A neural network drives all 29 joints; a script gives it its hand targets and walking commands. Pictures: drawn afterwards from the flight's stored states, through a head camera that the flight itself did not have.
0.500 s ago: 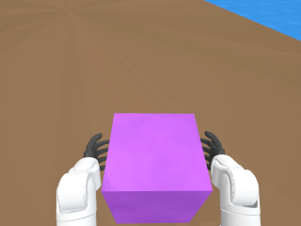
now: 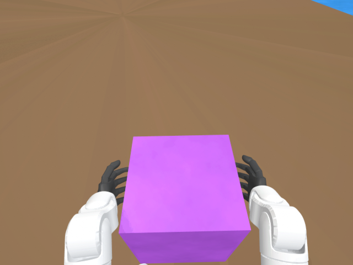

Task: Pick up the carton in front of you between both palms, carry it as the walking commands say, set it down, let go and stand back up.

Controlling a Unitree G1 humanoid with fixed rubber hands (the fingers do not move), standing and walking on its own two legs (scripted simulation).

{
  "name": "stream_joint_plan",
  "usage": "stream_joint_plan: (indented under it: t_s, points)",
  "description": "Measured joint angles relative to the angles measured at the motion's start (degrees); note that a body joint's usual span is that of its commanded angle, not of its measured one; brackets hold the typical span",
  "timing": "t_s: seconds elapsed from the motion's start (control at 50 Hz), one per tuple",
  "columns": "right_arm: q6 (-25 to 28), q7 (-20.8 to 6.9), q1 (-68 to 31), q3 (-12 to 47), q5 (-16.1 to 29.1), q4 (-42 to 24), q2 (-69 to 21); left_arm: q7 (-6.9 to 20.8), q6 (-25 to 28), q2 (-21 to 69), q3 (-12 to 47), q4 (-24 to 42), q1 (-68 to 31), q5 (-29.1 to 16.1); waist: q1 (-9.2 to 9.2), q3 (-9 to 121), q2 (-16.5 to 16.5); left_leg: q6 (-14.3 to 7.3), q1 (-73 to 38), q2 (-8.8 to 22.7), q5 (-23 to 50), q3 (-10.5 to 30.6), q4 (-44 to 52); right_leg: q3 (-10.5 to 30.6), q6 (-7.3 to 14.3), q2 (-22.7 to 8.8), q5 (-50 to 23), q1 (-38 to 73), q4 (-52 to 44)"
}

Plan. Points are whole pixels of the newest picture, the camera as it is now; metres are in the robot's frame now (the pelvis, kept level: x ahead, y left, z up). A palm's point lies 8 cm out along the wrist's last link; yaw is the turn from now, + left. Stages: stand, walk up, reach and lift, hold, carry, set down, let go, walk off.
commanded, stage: carry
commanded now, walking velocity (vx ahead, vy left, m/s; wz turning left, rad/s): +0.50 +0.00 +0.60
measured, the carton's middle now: (182, 202) +0.27 +0.00 +0.01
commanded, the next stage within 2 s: none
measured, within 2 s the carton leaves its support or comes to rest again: neither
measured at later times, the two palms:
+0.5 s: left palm (106, 101) +0.57 +0.21 +0.10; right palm (200, 83) +0.63 -0.08 +0.11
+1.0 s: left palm (118, 52) +0.90 +0.23 +0.11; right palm (187, 44) +0.97 -0.06 +0.10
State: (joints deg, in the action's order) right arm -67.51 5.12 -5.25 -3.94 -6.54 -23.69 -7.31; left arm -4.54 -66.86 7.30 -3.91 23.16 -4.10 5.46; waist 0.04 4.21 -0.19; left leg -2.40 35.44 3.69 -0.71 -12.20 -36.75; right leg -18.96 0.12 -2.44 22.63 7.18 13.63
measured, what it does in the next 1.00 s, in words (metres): walks ahead: left foot, then right foot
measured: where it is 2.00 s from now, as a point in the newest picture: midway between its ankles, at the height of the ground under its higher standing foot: (155, 130)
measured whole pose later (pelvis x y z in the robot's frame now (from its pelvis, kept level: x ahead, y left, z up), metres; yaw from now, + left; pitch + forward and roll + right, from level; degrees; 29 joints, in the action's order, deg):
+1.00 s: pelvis +0.68 +0.04 +0.01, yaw +11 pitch +4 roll +1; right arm -68.3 4.8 -6.9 -4.7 -6.5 -24.3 -7.4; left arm -4.8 -68.4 7.4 -4.4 24.2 -6.1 5.5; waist -0.4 4.4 -0.6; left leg 0.5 34.7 5.7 -3.8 -7.9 -34.8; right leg -11.1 0.9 -1.7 15.9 0.6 11.4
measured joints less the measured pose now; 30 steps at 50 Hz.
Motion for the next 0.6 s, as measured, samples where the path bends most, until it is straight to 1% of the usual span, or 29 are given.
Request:
stream_joint_plan:
  t_s: [0.04, 0.06, 0.08, 0.1, 0.12, 0.14, 0.16, 0.18, 0.2, 0.24, 0.32, 0.4, 0.46, 0.54, 0.58, 0.6]
  points:
    - [-1.02, 0.02, -1.10, -0.39, 0.09, -0.29, -0.07, -0.03, -1.05, 0.02, -0.23, 0.54, -0.87, 0.14, 0.03, 0.18, 0.25, -1.40, -2.86, -2.06, 0.58, -2.05, 3.53, -0.81, -1.44, -0.78, 3.31, 2.86, 2.27]
    - [-1.53, 0.02, -1.66, -0.56, 0.14, 0.00, -0.10, -0.04, -1.64, 0.04, -0.41, 0.58, -1.18, 0.28, 0.09, 0.19, 0.33, -2.07, -5.14, -3.22, -0.17, -2.95, 4.79, -1.01, -2.14, -1.52, 5.09, 3.55, 5.70]
    - [-2.11, 0.02, -2.28, -0.66, 0.15, 0.56, -0.16, -0.05, -2.26, 0.04, -0.67, 0.54, -1.35, 0.42, 0.24, 0.25, 0.17, -2.94, -8.39, -4.32, -1.45, -3.59, 6.89, -0.90, -2.67, -2.52, 6.61, 3.20, 11.73]
    - [-2.34, 0.03, -3.04, -0.61, 0.04, 1.64, -0.24, -0.03, -2.84, -0.05, -1.27, 0.12, -1.93, 0.47, 0.85, 0.28, 1.02, -5.53, -10.05, -5.54, -5.88, -3.70, 6.44, -0.29, -2.95, -4.65, 4.31, 0.84, 20.83]
    - [-2.37, 0.04, -4.07, -0.98, -0.10, 2.91, -0.34, -0.02, -3.21, 0.13, -2.06, -0.84, -3.00, 0.53, 1.56, 0.03, 1.72, -6.89, -9.86, -6.35, -8.63, -3.44, 4.13, 3.26, -3.29, -5.38, 3.60, -3.93, 32.93]
    - [-2.35, 0.03, -4.97, -1.53, -0.13, 4.24, -0.45, -0.01, -3.42, 0.24, -2.58, -1.95, -3.94, 0.71, 1.89, -0.47, 1.95, -7.47, -10.20, -6.83, -9.96, -2.98, 3.12, 7.97, -3.51, -4.49, 3.73, -9.63, 44.82]
    - [-2.36, 0.03, -5.51, -1.95, -0.12, 5.40, -0.55, -0.01, -3.63, 0.27, -2.87, -2.87, -4.44, 0.92, 2.02, -1.04, 1.93, -7.14, -11.38, -7.18, -9.83, -2.49, 3.83, 11.69, -3.25, -3.30, 3.20, -15.00, 53.99]
    - [-2.41, 0.03, -5.68, -2.22, -0.09, 6.23, -0.61, 0.00, -3.83, 0.27, -2.95, -3.54, -4.62, 1.11, 2.08, -1.55, 1.76, -6.84, -12.93, -7.56, -9.68, -1.85, 5.35, 14.03, -2.78, -2.60, 2.14, -19.77, 59.55]
    - [-2.46, 0.03, -5.59, -2.38, -0.05, 6.68, -0.62, 0.01, -3.99, 0.26, -2.88, -4.02, -4.68, 1.25, 2.05, -1.94, 1.49, -6.62, -14.62, -7.89, -9.54, -1.05, 7.34, 15.34, -2.36, -2.50, 0.77, -23.96, 61.56]
    - [-2.41, 0.03, -5.21, -2.52, 0.02, 6.79, -0.56, 0.01, -4.07, 0.28, -2.69, -4.51, -4.81, 1.39, 1.69, -2.39, 1.00, -5.99, -17.95, -8.23, -9.16, 0.72, 11.60, 16.40, -1.99, -3.55, -2.32, -30.68, 58.49]
    - [-1.59, 0.03, -4.95, -2.44, 0.16, 5.83, -0.51, 0.02, -3.09, 0.32, -2.45, -3.92, -4.74, 1.27, 0.38, -2.10, 0.52, -5.11, -23.81, -8.00, -9.18, 3.86, 18.50, 16.65, -2.92, -5.96, -7.32, -38.77, 43.68]
    - [-1.21, 0.01, -5.17, -2.24, 0.34, 3.88, -0.54, -0.07, -2.59, 0.32, -2.33, -1.81, -4.67, 0.96, -0.81, -1.35, 0.54, -3.71, -29.48, -7.05, -10.62, 6.26, 23.38, 15.57, -3.89, -6.26, -13.31, -42.56, 31.56]
    - [-1.26, -0.19, -5.22, -2.18, 0.33, 2.73, -0.56, -0.26, -2.76, 0.32, -2.24, -0.50, -4.70, 0.70, -1.21, -0.48, 0.68, -2.50, -33.69, -6.30, -12.98, 7.48, 25.48, 14.10, -3.67, -5.37, -16.97, -43.49, 25.55]
    - [-1.70, -0.38, -4.76, -1.93, 0.08, 2.45, -0.50, -0.32, -3.43, 0.29, -2.15, -0.28, -4.57, 0.65, -0.85, 0.91, 0.39, -0.66, -39.37, -5.21, -17.97, 8.57, 26.27, 11.22, -1.87, -2.90, -20.29, -41.42, 17.73]
    - [-1.99, -0.40, -4.46, -2.03, -0.07, 2.56, -0.46, -0.32, -3.65, 0.30, -2.04, -0.91, -4.69, 0.63, -0.36, 1.16, -0.21, 0.43, -41.60, -4.37, -21.82, 9.19, 23.93, 9.16, -0.75, -1.09, -21.23, -37.95, 12.88]
    - [-2.09, -0.40, -4.23, -2.23, -0.13, 2.62, -0.41, -0.31, -3.69, 0.34, -1.90, -1.53, -4.93, 0.64, -0.12, 1.16, -0.37, 0.93, -41.54, -3.96, -24.57, 9.48, 19.83, 8.00, 0.01, -0.34, -21.41, -35.35, 10.55]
